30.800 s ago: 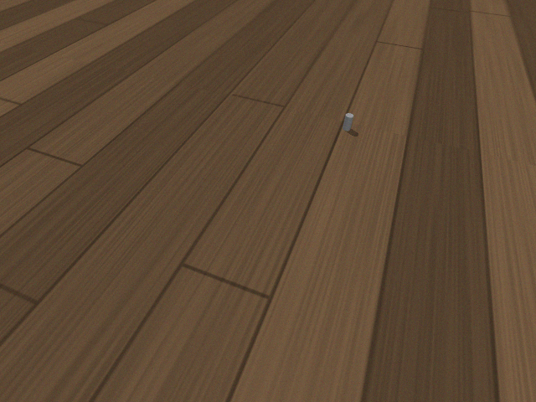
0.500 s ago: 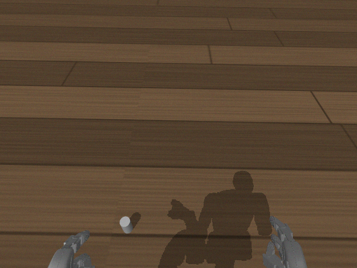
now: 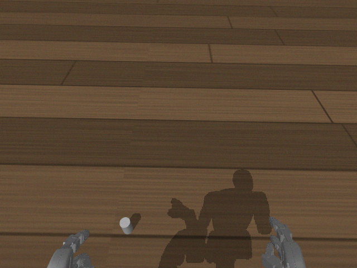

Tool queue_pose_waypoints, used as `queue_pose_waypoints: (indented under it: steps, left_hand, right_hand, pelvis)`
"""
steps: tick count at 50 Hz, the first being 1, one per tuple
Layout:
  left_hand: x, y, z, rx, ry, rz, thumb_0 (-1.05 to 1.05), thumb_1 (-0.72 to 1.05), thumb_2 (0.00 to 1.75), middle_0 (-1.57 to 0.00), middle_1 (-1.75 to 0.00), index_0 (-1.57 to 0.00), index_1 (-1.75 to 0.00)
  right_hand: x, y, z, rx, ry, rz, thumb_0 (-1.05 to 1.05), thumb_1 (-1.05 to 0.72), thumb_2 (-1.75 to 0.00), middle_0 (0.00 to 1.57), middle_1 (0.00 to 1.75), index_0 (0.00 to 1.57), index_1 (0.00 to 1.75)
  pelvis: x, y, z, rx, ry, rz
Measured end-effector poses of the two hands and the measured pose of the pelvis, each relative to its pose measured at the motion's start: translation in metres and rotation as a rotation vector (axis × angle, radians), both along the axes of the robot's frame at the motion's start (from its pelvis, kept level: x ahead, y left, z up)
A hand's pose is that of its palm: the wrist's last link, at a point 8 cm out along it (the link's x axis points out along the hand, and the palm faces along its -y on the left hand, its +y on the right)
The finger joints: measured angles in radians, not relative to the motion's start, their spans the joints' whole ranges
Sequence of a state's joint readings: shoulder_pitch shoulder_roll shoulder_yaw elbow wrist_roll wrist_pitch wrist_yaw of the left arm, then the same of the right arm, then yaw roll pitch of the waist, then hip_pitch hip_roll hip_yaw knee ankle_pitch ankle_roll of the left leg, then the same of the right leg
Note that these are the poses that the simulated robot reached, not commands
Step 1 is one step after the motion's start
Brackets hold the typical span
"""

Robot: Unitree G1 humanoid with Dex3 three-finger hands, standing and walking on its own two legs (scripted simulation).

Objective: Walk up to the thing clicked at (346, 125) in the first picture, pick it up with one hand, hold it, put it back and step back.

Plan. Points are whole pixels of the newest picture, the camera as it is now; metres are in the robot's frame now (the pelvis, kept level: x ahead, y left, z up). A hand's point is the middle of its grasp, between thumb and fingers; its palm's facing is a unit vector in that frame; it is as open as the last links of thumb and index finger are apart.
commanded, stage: home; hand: left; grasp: from above
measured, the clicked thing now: (126, 225) +0.46 +0.24 -0.66
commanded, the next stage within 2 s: stand in 0.56 s
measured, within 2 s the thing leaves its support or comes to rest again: neither
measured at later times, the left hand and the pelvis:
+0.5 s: hand out of the picture +0.17 +0.18 -0.05, palm faces +0.05 -0.98 -0.21, open 7.4 cm; pelvis +0.01 +0.00 +0.00, yaw +0 degrees
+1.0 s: hand out of the picture +0.08 +0.25 -0.11, palm faces +0.06 -0.93 -0.35, open 7.4 cm; pelvis -0.01 +0.01 +0.03, yaw +1 degrees
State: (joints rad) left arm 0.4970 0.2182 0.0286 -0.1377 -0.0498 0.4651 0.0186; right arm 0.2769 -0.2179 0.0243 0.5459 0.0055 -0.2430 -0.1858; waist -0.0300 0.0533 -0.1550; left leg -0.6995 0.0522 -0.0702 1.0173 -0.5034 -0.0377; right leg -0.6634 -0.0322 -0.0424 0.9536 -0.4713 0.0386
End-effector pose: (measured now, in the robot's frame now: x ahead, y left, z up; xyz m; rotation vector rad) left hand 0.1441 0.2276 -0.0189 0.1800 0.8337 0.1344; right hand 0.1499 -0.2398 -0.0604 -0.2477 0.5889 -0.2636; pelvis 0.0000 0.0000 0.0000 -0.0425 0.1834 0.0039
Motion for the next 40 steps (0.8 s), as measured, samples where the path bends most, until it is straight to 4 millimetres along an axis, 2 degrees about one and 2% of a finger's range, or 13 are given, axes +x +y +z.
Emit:
queue_pose_waypoints:
  steps: [33, 37, 40]
  left_hand:
    - [0.004, 0.004, 0.0, 0.005, 0.002, -0.001, 0.01, 0.9, 0.9, -0.2, -0.3, -0.2, -0.29]
    - [0.006, 0.017, -0.019, 0.089, -0.031, -0.031, 0.01, 0.9, 0.9, -0.2, -0.3, -0.2, -0.3]
    - [-0.004, 0.032, -0.032, 0.114, 0.016, -0.018, 0.01, 0.9, 0.9, -0.2, -0.3, -0.2, -0.3]
  right_hand:
    - [0.004, 0.001, 0.0, -0.002, 0.014, -0.001, 0.01, -0.91, -0.9, 0.21, 0.3, 0.2, 0.3]
    - [-0.005, -0.002, -0.016, -0.051, 0.24, 0.146, 0.01, -0.91, -0.9, 0.21, 0.3, 0.2, 0.3]
    - [-0.017, -0.009, -0.02, -0.037, 0.365, 0.166, 0.01, -0.91, -0.9, 0.21, 0.3, 0.2, 0.3]
  pelvis:
    - [0.004, 0.003, 0.0, -0.003, 0.003, 0.0]
    - [-0.004, 0.003, 0.008, 0.026, -0.083, 0.012]
    - [-0.007, 0.003, 0.016, 0.039, -0.119, 0.015]
